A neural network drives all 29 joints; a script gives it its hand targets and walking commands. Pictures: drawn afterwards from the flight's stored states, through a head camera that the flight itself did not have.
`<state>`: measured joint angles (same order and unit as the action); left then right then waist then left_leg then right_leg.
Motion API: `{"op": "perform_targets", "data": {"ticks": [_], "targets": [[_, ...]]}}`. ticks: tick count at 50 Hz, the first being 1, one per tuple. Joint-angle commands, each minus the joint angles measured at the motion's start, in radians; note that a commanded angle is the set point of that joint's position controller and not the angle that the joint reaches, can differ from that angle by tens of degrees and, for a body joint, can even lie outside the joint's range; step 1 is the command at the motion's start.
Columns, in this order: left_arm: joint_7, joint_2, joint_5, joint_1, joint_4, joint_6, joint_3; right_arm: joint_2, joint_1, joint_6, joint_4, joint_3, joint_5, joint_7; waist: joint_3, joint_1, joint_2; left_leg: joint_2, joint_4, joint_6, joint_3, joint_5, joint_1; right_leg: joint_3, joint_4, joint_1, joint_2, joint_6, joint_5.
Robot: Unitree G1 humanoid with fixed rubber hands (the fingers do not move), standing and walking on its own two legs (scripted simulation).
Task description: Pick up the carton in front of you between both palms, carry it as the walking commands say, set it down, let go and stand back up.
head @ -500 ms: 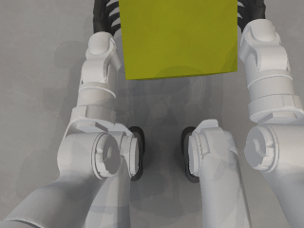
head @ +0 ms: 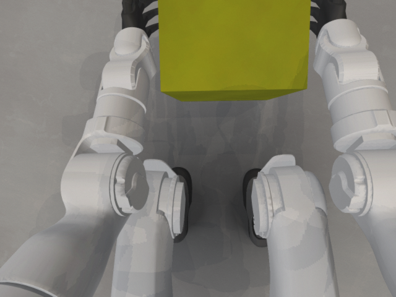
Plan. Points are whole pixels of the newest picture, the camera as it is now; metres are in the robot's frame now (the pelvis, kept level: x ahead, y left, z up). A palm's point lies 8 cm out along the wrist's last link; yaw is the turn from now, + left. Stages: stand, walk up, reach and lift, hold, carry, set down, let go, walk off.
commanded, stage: set down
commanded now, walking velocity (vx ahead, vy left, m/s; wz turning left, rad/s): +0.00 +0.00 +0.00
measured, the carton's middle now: (227, 43) +0.52 -0.04 -0.23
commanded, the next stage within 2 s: none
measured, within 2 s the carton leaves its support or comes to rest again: rests again in 0.18 s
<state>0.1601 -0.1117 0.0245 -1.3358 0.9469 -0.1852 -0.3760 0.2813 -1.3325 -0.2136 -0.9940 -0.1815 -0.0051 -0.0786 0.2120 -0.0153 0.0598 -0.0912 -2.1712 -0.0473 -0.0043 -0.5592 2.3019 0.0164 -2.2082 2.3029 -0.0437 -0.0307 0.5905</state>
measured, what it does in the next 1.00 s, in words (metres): stands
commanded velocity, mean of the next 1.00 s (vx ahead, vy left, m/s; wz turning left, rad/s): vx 0.00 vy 0.00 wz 0.00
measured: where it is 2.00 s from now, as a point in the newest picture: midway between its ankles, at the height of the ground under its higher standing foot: (217, 218)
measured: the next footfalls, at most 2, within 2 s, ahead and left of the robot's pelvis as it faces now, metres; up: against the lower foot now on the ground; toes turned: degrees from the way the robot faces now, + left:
none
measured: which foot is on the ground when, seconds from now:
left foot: down 0.00-1.00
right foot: down 0.00-1.00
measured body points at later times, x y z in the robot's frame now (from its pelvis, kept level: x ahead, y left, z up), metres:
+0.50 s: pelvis -0.01 +0.01 -0.01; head +0.35 -0.03 +0.26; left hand +0.55 +0.12 -0.17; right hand +0.53 -0.19 -0.18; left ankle +0.12 +0.12 -0.33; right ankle +0.10 -0.10 -0.33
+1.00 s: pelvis +0.00 +0.00 -0.01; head +0.36 -0.03 +0.24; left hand +0.54 +0.15 -0.19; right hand +0.53 -0.26 -0.19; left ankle +0.12 +0.12 -0.33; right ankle +0.10 -0.10 -0.33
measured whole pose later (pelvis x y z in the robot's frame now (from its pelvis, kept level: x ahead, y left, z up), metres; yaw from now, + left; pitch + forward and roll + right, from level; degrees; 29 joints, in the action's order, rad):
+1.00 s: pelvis +0.00 +0.00 -0.01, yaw +0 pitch +32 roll +2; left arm 0.14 -0.31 -0.21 -1.40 1.11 -0.04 -0.14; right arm 0.49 -1.41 -0.03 -1.15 -0.08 -0.22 -0.04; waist 0.44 -0.04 0.03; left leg -0.09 -2.23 -0.04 0.01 -0.58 2.21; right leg 0.01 -2.27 2.21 -0.04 -0.02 0.61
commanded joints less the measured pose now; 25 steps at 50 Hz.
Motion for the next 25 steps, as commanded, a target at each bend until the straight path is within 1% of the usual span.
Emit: {"op": "perform_targets", "data": {"ticks": [1, 4, 8, 10, 13, 18, 25], "targets": [[-0.261, 0.894, -0.07, -0.516, -0.018, 0.012, 0.334, -0.853, -0.638, 0.064, 0.159, 0.276, -0.077, 0.283, -0.993, -0.061, -0.072, -0.071, 0.096, 0.039, 0.061, 0.229, -0.446, -0.013, 0.208, -0.545, -0.059, 0.019, -0.305], [-0.264, 0.89, -0.073, -0.531, 0.003, 0.01, 0.33, -0.818, -0.634, 0.066, 0.13, 0.242, -0.06, 0.288, -0.953, -0.081, -0.043, -0.071, 0.098, 0.036, 0.056, 0.201, -0.442, -0.012, 0.204, -0.512, -0.055, 0.009, -0.262], [-0.275, 0.887, -0.079, -0.54, 0.023, 0.017, 0.319, -0.804, -0.618, 0.069, 0.1, 0.214, -0.041, 0.297, -0.886, -0.102, -0.041, -0.074, 0.097, 0.039, 0.042, 0.211, -0.433, -0.009, 0.192, -0.472, -0.051, 0.002, -0.262], [-0.275, 0.88, -0.079, -0.538, 0.034, 0.022, 0.314, -0.802, -0.609, 0.071, 0.095, 0.211, -0.036, 0.3, -0.875, -0.102, -0.047, -0.076, 0.091, 0.041, 0.038, 0.233, -0.43, -0.01, 0.185, -0.472, -0.049, 0.002, -0.286], [-0.275, 0.851, -0.07, -0.52, 0.054, 0.023, 0.302, -0.781, -0.565, 0.065, 0.071, 0.188, -0.017, 0.305, -0.82, -0.107, -0.038, -0.078, 0.093, 0.041, 0.035, 0.226, -0.418, -0.013, 0.181, -0.453, -0.046, 0.0, -0.282], [-0.277, 0.805, -0.054, -0.503, 0.08, 0.019, 0.28, -0.74, -0.52, 0.055, 0.028, 0.145, 0.019, 0.315, -0.74, -0.113, -0.019, -0.079, 0.1, 0.041, 0.028, 0.196, -0.417, -0.014, 0.18, -0.405, -0.044, -0.008, -0.239], [-0.277, 0.705, -0.019, -0.47, 0.132, 0.013, 0.222, -0.663, -0.474, 0.038, -0.024, 0.081, 0.08, 0.317, -0.638, -0.11, -0.035, -0.077, 0.108, 0.04, 0.027, 0.117, -0.372, -0.019, 0.189, -0.383, -0.038, -0.012, -0.162]]}}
